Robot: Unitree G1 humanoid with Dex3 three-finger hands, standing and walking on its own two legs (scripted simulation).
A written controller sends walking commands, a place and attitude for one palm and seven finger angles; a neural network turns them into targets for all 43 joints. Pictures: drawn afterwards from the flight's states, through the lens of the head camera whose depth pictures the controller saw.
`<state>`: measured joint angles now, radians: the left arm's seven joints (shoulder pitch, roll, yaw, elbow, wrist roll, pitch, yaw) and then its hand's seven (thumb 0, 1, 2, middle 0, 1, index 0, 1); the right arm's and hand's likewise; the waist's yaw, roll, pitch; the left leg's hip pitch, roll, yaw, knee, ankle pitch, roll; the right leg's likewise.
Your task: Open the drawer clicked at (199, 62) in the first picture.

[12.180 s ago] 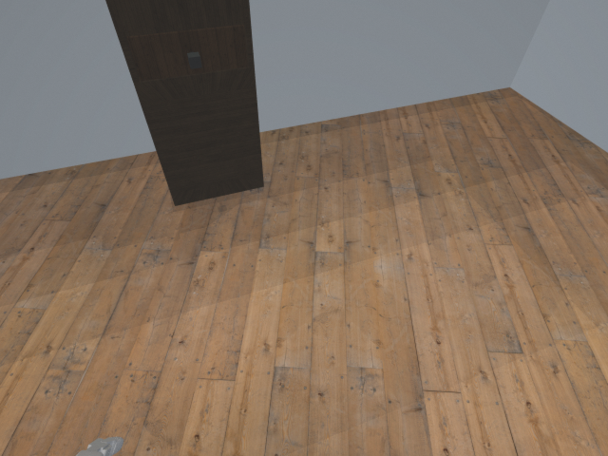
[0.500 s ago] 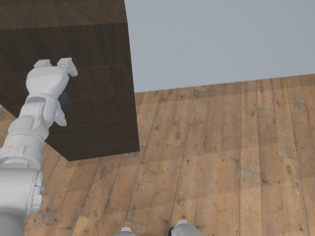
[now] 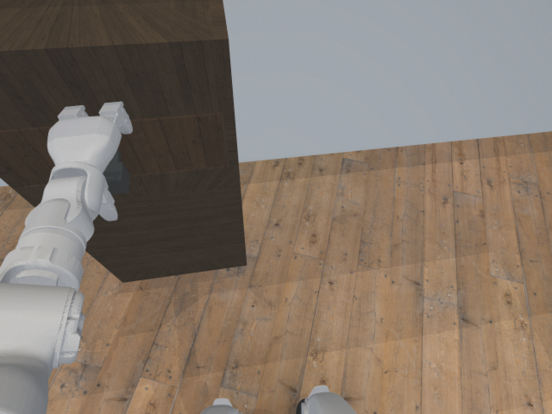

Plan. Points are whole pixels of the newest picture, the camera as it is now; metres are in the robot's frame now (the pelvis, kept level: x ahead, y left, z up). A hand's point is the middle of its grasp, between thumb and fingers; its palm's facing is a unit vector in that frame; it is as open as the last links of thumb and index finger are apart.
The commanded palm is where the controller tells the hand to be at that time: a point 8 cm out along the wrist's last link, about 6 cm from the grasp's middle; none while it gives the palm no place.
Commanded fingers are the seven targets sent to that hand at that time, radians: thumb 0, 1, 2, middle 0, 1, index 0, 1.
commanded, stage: move the hooked fingers above the handle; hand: left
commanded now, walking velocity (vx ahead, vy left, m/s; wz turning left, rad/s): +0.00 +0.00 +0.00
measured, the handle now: (115, 169) +0.53 +0.26 -0.04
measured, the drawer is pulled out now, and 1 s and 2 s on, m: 0.00 0.00 0.00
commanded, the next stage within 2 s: lower the fingers behind the handle in 0.56 s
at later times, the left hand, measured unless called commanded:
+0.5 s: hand (100, 169) +0.48 +0.26 +0.02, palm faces -0.05 -0.05 -1.00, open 13.9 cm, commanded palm +0.47 +0.26 +0.08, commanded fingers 0.00 -0.50 0.30 -0.30 -1.20 -0.30 -1.20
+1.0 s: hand (105, 178) +0.48 +0.26 +0.00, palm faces -0.06 -0.04 -1.00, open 13.9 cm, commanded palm +0.47 +0.26 +0.06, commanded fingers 0.00 -0.50 0.30 -0.30 -1.20 -0.30 -1.20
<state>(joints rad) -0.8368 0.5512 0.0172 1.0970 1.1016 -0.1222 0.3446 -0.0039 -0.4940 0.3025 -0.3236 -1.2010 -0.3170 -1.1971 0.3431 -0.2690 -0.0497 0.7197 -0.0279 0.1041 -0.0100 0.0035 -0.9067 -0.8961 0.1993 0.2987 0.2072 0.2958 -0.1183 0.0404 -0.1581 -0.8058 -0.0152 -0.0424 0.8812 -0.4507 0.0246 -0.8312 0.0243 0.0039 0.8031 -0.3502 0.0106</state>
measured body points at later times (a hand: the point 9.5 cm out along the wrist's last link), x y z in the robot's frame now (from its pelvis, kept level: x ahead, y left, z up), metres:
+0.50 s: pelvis +0.01 +0.00 +0.00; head +0.12 +0.01 +0.44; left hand +0.48 +0.25 +0.07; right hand +0.01 -0.28 -0.12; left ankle -0.03 +0.10 -0.69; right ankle +0.01 -0.13 -0.69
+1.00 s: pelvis +0.00 +0.00 -0.01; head +0.13 +0.00 +0.43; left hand +0.48 +0.26 +0.05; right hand +0.01 -0.28 -0.13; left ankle -0.03 +0.10 -0.69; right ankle +0.01 -0.13 -0.69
